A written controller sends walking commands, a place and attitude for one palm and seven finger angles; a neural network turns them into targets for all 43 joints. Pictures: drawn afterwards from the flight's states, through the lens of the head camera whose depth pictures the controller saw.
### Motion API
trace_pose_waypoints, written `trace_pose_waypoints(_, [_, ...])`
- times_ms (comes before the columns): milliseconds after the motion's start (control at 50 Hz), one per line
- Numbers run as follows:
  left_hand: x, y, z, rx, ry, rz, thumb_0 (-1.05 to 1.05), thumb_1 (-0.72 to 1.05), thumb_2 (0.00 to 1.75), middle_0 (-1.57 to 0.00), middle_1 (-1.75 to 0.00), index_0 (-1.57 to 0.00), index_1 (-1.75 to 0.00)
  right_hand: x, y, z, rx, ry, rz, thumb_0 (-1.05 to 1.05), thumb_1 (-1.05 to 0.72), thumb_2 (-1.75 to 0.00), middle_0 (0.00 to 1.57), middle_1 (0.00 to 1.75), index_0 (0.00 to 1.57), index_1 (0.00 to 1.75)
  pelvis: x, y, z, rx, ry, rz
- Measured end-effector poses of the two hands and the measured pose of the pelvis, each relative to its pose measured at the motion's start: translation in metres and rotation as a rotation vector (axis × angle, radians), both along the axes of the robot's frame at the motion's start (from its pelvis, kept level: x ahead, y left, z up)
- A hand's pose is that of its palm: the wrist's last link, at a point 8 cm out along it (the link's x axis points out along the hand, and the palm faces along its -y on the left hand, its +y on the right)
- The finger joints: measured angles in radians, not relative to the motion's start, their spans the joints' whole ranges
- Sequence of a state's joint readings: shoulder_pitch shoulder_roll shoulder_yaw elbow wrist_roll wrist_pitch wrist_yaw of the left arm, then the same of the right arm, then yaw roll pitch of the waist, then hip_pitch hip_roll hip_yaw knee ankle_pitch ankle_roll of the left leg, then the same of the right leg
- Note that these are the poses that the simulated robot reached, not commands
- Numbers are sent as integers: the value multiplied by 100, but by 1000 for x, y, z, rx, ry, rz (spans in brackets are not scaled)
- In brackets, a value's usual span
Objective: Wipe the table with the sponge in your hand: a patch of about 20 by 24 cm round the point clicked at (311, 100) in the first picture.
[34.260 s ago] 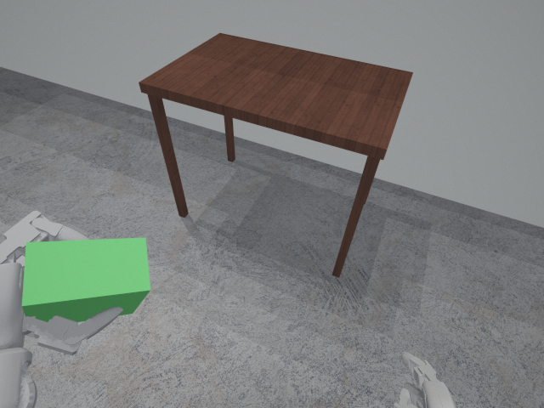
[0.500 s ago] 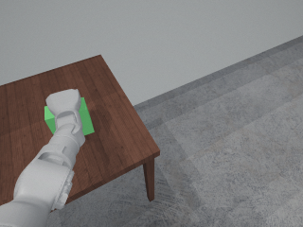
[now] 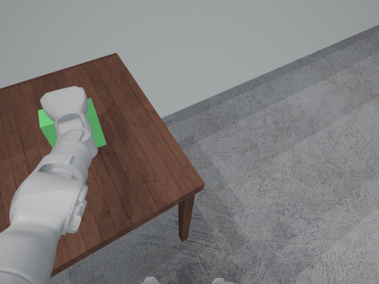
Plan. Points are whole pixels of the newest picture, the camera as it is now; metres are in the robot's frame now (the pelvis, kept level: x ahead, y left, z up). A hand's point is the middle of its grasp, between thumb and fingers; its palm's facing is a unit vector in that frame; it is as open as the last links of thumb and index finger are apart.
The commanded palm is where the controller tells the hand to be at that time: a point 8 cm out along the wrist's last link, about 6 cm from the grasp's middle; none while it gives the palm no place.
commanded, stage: wipe back along the third lane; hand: left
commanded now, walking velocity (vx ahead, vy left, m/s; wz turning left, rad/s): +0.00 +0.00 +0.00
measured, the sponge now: (77, 133) +0.47 +0.25 +0.00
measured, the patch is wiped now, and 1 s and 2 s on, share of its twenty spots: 1.00 1.00 1.00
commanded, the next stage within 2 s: slide back across to the middle lane in 1.88 s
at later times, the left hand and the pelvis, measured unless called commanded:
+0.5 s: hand (72, 126) +0.46 +0.24 +0.03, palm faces -0.05 -0.01 -1.00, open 10.1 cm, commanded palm +0.42 +0.22 +0.06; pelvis +0.02 +0.02 +0.01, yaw -1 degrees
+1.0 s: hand (77, 149) +0.40 +0.22 +0.03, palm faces -0.04 -0.02 -1.00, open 10.1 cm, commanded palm +0.36 +0.20 +0.06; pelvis +0.04 +0.01 +0.02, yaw +2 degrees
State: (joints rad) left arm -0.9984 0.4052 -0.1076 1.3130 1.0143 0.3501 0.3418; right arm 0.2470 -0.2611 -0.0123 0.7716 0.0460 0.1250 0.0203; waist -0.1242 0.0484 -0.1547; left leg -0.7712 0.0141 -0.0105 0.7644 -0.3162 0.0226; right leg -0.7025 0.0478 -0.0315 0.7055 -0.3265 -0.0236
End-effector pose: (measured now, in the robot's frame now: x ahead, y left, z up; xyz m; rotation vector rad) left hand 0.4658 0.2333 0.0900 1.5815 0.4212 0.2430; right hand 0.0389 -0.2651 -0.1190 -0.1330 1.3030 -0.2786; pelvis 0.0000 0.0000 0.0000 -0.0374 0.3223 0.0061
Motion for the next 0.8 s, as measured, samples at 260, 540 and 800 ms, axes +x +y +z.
trace_pose_waypoints(260, [3, 6, -3, -6, -37, -21, 0, -51, 104, -72, -133, -75, -133, -19, 16, 2, 22, 51, -35, 0, -90, -90, 21, 30, 20, 30, 7, 13, 1, -9, 2, -16])
trace_pose_waypoints(540, [-24, 3, -1, -26, -73, -29, 0, -49, 104, -70, -134, -73, -135, 64, 35, 10, 79, -68, 44, 0, -90, -90, 20, 30, 20, 30, 27, 21, 12, -3, -63, -10])
trace_pose_waypoints(800, [-59, -9, 0, -40, -79, -6, 0, -49, 104, -69, -135, -72, -135, 162, 49, 34, 101, -231, 167, 0, -90, -90, 20, 30, 20, 30, 38, 16, 19, 10, -131, 16])
